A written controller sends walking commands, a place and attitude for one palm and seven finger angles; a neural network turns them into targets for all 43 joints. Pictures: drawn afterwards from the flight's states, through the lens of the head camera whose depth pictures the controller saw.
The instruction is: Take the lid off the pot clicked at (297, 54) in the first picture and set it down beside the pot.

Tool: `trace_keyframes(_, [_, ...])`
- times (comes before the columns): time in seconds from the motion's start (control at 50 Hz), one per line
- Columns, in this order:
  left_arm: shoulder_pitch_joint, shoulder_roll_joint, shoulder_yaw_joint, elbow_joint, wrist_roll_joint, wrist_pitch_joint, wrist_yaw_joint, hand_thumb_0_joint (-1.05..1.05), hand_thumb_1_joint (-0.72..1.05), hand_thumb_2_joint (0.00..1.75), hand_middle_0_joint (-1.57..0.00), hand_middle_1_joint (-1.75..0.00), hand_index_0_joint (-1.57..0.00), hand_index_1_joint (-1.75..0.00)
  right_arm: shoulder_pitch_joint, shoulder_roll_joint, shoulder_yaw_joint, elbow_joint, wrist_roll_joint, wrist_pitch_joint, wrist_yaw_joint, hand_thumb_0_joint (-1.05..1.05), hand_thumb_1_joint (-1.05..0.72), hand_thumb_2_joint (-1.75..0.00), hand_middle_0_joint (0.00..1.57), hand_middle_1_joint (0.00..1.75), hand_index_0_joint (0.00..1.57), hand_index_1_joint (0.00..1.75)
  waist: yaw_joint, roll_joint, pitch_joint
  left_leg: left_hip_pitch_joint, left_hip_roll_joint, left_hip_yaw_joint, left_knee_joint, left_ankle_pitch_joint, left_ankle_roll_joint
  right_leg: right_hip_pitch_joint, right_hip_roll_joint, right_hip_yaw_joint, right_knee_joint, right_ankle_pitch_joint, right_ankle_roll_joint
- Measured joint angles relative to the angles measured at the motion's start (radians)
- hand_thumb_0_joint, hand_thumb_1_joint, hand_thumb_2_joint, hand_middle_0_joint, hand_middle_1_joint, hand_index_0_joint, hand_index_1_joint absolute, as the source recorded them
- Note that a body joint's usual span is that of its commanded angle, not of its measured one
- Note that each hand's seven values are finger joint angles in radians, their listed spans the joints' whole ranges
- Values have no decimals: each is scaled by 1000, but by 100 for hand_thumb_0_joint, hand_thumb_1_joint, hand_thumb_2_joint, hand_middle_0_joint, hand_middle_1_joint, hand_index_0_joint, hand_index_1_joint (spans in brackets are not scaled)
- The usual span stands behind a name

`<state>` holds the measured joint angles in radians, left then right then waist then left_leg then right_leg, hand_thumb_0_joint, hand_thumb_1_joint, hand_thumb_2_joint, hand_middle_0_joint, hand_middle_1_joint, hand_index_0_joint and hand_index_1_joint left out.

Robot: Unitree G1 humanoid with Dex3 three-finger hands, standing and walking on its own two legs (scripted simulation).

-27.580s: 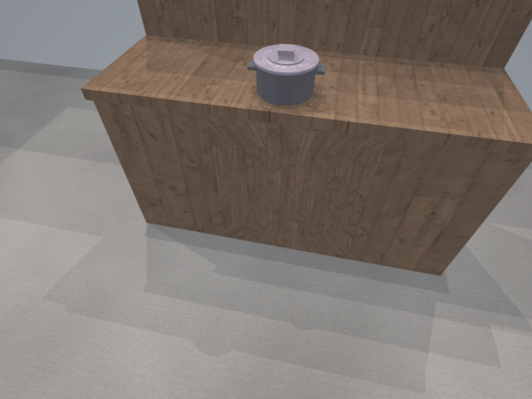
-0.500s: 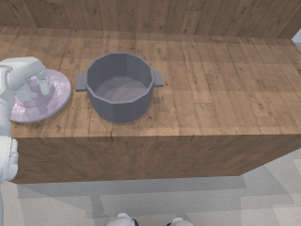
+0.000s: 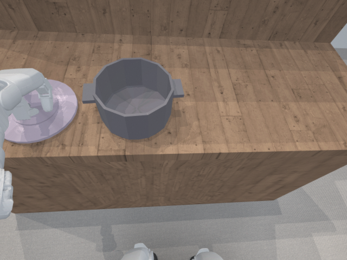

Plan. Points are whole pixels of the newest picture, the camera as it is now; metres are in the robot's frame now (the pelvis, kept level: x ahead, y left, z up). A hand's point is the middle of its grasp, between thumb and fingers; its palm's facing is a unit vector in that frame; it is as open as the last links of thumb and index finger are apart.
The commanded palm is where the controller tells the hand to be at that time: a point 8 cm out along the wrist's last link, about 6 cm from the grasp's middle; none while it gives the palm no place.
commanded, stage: open the fingers wide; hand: left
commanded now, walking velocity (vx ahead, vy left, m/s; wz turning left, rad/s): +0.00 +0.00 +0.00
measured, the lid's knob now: (31, 102) +0.48 +0.33 +0.03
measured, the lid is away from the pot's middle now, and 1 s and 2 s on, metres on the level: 0.25 0.25 0.25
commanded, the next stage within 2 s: raise the empty hand in 0.94 s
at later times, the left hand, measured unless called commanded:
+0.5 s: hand (26, 104) +0.45 +0.32 +0.06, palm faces -0.40 -0.10 -0.91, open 7.9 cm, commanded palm +0.47 +0.31 +0.10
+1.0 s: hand (25, 106) +0.45 +0.32 +0.06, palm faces -0.42 -0.09 -0.90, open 11.0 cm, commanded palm +0.47 +0.30 +0.10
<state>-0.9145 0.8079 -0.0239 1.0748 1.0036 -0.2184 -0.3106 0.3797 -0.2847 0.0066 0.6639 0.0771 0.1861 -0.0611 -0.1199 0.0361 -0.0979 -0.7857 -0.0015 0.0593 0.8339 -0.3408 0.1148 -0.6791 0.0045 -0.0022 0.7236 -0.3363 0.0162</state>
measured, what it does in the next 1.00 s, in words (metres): stands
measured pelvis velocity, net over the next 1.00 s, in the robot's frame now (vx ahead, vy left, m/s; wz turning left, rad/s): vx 0.00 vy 0.01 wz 0.01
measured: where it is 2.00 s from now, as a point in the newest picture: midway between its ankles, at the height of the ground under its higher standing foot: outside the picture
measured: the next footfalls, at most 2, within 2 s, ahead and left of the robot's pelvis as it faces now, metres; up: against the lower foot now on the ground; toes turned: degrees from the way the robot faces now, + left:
none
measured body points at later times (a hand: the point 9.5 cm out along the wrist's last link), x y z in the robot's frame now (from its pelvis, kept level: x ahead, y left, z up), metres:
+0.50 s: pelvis +0.01 +0.00 +0.00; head +0.09 +0.04 +0.44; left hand +0.47 +0.33 +0.11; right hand +0.04 -0.27 -0.11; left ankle +0.03 +0.04 -0.70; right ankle +0.01 -0.17 -0.70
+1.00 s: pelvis +0.00 +0.01 +0.00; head +0.09 +0.04 +0.44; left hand +0.47 +0.33 +0.11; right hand +0.03 -0.27 -0.11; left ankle +0.03 +0.04 -0.70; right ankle +0.01 -0.17 -0.70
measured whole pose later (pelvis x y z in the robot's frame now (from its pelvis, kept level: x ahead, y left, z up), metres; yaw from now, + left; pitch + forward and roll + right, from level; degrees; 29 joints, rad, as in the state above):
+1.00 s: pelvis +0.00 +0.01 +0.00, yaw +0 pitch +16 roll -5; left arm -0.91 0.76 -0.05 1.08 1.00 -0.17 -0.26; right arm 0.36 -0.28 0.01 0.65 0.08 0.20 -0.04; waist -0.11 0.03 -0.10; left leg -0.75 -0.02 0.06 0.81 -0.33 0.13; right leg -0.64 -0.01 0.00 0.70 -0.33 0.00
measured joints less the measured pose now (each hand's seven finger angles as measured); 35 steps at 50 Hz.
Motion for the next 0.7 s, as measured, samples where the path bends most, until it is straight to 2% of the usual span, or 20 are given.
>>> trace_keyframes(0.04, [12, -1, 26, -8, -12, -12, 6, -2, 22, 106, -49, -81, -105, -98, -10, 3, 4, 0, 1, 7, 1, 0, -90, -90, 21, 30, 20, 30, 2, -3, 2, 5, -1, 0, -5, 2, 0, 5, -1, 0, -4, 2, 0])
trace_keyframes(0.1, [12, -12, 21, -1, -20, -6, 27, -2, 23, 104, -48, -81, -102, -98, -21, 6, 4, -5, 1, 7, 7, 0, -90, -90, 21, 30, 20, 30, 6, -8, 1, 9, -4, -3, -11, 5, 0, 10, -2, -3, -10, 2, -5])
trace_keyframes(0.28, [-1, -31, 6, 4, -2, 16, 56, -2, 21, 98, -50, -85, -88, -97, -54, 1, 6, -24, 5, 6, 16, 0, -90, -90, 21, 30, 20, 30, 14, -8, -1, 11, -8, -4, -12, 4, 3, 13, -5, -4, -13, 1, -5])
trace_keyframes(0.62, [2, -25, 12, 8, -10, 15, 52, 0, 8, 85, -51, -89, -57, -84, -39, 2, 12, -29, 7, 18, 19, 0, -90, -90, 21, 30, 20, 30, 11, -7, -1, 18, -8, 3, -8, -4, 8, 19, -6, 6, -11, -3, 1])
trace_keyframes(0.7, [-1, -29, 1, 1, 3, 28, 50, 0, 2, 81, -50, -89, -51, -81, -31, 5, 5, -28, 6, 18, 21, 0, -90, -90, 21, 30, 20, 30, 10, -5, 1, 15, -10, 1, -11, -1, 7, 16, -7, 4, -12, -2, -10])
